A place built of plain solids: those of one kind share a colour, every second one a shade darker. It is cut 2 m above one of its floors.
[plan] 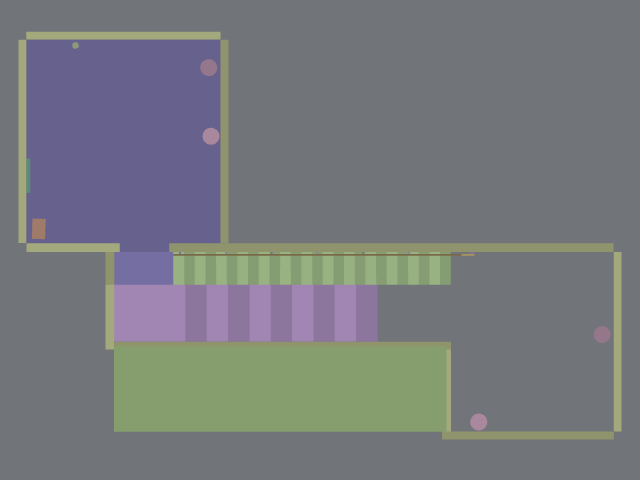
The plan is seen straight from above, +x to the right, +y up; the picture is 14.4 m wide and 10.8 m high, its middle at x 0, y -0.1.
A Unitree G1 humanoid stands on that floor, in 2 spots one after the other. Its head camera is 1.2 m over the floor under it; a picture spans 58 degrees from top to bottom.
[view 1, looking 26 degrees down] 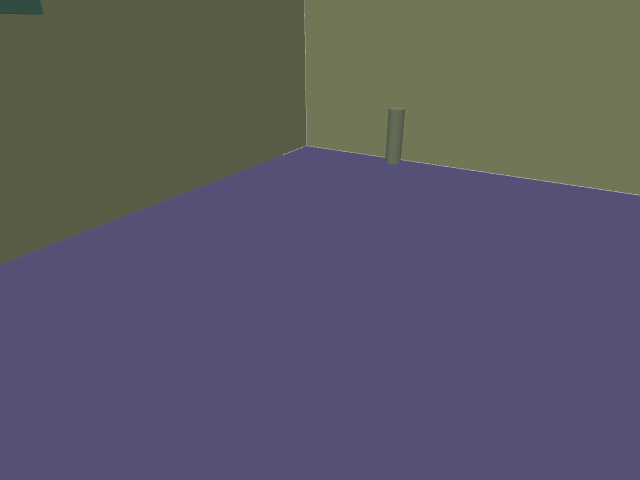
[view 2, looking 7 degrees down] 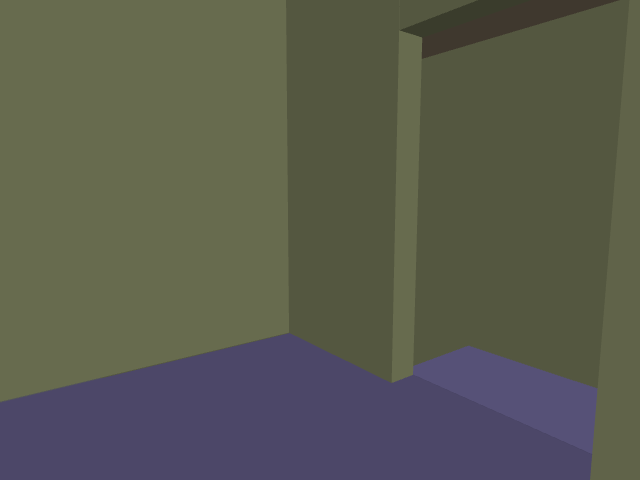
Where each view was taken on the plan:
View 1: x -3.95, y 0.28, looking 121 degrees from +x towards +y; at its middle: floor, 2.74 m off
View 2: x -5.15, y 1.71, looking -37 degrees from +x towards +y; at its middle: wall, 3.15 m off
